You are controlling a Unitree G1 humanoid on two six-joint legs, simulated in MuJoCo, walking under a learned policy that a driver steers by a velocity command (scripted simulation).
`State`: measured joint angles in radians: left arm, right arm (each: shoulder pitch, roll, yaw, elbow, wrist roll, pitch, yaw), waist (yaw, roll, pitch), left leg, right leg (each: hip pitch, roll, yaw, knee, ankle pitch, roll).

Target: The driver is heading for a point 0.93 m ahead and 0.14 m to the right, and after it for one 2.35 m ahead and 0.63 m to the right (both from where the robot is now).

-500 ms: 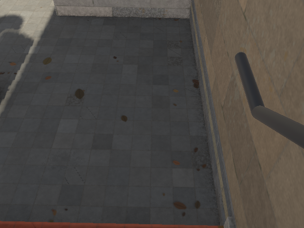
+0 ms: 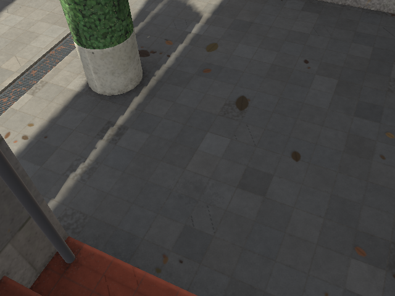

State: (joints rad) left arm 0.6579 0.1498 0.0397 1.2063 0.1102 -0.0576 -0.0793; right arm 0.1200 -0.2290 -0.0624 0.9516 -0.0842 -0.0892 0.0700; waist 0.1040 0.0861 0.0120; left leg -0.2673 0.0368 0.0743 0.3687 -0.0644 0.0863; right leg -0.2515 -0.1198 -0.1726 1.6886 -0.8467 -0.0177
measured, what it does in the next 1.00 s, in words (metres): goes down: right foot 0.19 m lower, then left foot 0.19 m lower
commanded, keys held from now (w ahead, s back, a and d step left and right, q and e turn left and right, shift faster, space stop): w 0.90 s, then w+e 0.10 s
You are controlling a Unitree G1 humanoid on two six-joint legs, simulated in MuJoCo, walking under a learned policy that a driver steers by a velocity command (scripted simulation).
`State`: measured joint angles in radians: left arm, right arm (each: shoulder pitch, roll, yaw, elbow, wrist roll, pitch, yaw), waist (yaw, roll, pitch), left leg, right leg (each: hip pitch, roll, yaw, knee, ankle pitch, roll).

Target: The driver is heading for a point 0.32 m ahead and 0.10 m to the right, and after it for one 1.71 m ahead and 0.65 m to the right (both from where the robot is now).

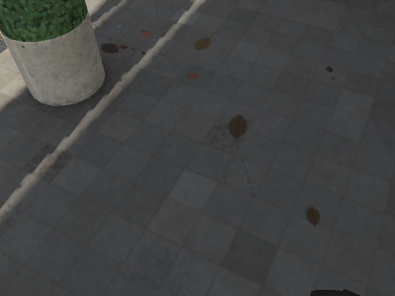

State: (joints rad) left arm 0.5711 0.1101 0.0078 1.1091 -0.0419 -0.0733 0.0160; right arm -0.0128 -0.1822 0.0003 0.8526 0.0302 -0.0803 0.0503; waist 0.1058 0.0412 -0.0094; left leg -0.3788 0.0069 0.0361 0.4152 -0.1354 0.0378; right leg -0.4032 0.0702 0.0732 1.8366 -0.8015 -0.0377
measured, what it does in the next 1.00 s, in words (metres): walks ahead, turning right: right foot, then left foot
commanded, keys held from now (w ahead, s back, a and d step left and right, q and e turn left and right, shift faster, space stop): w+e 0.14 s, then e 0.64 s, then no key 0.22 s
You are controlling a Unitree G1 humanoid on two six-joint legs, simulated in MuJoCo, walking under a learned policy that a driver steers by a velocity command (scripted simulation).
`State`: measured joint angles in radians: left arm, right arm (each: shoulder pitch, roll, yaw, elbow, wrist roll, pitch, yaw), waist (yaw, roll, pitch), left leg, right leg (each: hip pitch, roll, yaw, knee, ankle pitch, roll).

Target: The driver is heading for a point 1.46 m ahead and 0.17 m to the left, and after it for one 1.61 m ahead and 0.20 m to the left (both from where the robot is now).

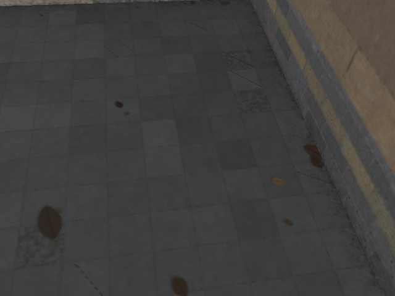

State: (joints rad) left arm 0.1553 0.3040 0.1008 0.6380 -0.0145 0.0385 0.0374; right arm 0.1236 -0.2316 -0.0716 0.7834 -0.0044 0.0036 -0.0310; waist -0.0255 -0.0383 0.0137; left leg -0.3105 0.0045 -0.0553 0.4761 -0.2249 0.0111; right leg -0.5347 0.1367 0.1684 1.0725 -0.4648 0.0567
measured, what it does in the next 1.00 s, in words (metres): steps on the spot: right foot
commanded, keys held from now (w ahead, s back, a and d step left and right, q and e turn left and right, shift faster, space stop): no key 1.00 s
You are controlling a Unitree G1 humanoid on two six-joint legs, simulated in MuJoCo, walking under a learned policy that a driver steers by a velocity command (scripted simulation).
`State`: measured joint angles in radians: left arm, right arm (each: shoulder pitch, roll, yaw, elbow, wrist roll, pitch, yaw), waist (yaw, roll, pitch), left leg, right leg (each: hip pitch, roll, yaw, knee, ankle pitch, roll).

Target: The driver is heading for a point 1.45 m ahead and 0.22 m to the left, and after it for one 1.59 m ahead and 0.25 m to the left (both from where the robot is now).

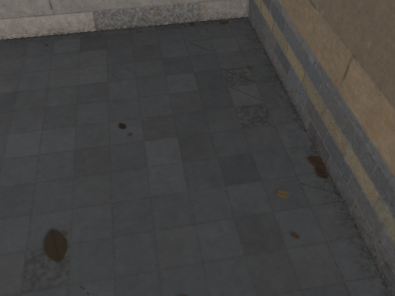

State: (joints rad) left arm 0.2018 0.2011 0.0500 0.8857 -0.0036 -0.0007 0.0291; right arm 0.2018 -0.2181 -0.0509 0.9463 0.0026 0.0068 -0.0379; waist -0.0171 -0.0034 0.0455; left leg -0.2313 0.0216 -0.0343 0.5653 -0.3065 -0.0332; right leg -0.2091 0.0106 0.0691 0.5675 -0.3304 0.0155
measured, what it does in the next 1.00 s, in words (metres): stands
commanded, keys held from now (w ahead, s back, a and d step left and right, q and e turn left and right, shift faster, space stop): no key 0.86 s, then w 0.14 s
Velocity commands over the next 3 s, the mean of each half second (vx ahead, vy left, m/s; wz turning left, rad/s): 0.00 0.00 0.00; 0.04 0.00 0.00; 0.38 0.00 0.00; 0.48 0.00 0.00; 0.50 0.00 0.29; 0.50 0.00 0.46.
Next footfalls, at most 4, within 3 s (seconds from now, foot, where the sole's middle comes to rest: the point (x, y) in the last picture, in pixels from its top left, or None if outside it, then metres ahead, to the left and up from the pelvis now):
1.50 left None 0.38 0.13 -0.77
2.10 right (230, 241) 0.70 -0.10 -0.77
2.66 left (159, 183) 0.96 0.17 -0.77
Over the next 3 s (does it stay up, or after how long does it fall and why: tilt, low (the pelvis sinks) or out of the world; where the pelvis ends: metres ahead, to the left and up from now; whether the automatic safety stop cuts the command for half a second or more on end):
stays up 1.00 0.11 0.02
